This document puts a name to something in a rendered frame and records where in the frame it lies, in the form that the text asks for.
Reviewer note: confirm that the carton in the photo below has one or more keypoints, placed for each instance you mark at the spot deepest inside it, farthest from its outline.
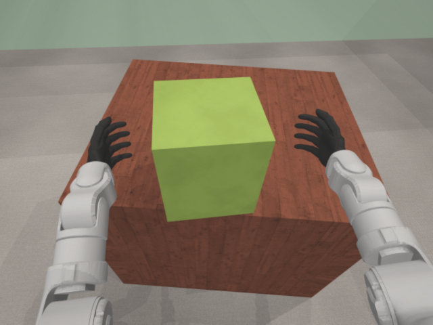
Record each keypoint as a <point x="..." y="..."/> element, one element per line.
<point x="211" y="143"/>

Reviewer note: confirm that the robot right forearm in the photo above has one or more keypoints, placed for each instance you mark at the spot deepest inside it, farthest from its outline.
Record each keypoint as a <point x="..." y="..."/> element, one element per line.
<point x="382" y="237"/>

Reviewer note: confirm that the robot right hand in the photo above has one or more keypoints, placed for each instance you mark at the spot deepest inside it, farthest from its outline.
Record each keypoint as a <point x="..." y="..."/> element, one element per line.
<point x="328" y="140"/>

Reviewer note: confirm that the robot left forearm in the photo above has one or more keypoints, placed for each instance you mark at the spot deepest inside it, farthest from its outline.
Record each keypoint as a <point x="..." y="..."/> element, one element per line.
<point x="80" y="249"/>

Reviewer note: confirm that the robot left upper arm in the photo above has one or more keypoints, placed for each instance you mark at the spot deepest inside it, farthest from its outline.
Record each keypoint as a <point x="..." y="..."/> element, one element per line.
<point x="84" y="311"/>

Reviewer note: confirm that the pedestal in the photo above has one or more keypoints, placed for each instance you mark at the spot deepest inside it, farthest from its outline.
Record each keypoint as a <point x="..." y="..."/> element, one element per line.
<point x="299" y="238"/>

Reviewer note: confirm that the robot left hand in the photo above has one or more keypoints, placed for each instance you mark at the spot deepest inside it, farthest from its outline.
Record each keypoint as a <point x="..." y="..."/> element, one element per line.
<point x="100" y="149"/>

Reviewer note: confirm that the robot right upper arm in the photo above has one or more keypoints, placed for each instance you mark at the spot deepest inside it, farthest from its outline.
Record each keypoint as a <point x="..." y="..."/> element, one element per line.
<point x="401" y="293"/>

